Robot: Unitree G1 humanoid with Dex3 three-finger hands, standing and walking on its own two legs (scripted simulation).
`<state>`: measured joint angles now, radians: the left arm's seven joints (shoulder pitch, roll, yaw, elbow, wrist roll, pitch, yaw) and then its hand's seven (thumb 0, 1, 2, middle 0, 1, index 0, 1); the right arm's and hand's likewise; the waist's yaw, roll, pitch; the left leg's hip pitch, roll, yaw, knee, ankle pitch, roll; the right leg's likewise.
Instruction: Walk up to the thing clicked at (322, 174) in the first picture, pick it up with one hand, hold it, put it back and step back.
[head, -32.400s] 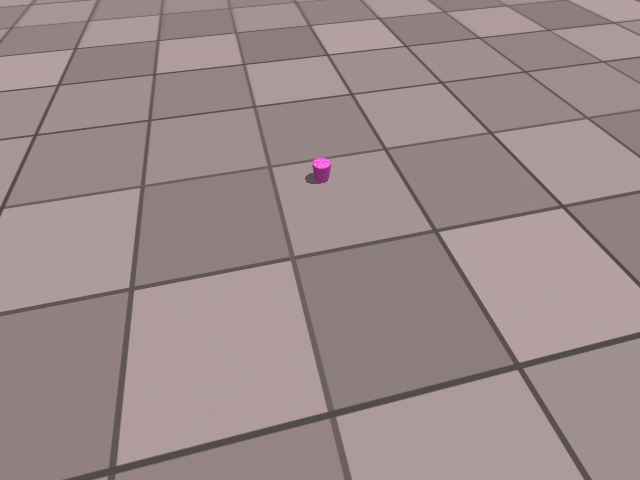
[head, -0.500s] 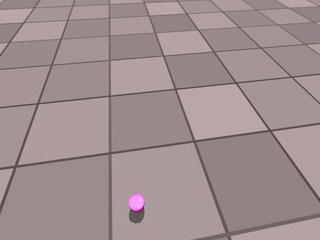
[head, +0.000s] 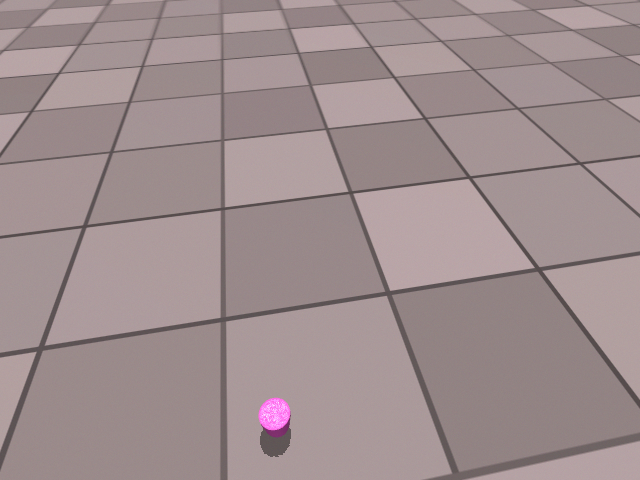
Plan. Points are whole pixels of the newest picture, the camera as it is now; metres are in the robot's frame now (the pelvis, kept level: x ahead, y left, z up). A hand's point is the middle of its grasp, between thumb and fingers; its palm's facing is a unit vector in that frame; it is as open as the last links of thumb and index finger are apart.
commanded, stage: stand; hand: left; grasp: from above
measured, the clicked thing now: (276, 419) +0.46 +0.18 -0.73
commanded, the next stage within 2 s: step back in 1.54 s
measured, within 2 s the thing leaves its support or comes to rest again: neither
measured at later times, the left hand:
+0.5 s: hand out of the picture +0.08 +0.23 -0.15, palm faces +0.02 -0.94 -0.33, open 7.4 cm
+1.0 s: hand out of the picture +0.09 +0.23 -0.15, palm faces +0.01 -0.94 -0.35, open 7.4 cm
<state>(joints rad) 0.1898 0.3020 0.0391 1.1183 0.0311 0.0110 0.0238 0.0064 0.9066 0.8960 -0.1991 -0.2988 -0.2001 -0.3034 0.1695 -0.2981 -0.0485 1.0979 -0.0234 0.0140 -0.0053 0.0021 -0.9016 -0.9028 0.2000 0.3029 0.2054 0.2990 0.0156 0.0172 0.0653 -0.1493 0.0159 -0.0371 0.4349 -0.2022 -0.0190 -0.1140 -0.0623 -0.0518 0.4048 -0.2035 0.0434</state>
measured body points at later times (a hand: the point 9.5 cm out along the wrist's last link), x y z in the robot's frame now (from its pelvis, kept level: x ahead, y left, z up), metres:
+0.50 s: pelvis +0.01 -0.01 +0.00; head +0.01 -0.02 +0.45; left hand +0.08 +0.28 -0.13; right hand +0.07 -0.30 -0.14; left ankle +0.03 +0.13 -0.74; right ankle +0.01 -0.15 -0.74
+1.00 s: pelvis +0.02 -0.02 +0.00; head +0.02 -0.03 +0.45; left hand +0.09 +0.28 -0.13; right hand +0.08 -0.31 -0.14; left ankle +0.03 +0.13 -0.74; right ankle +0.01 -0.15 -0.74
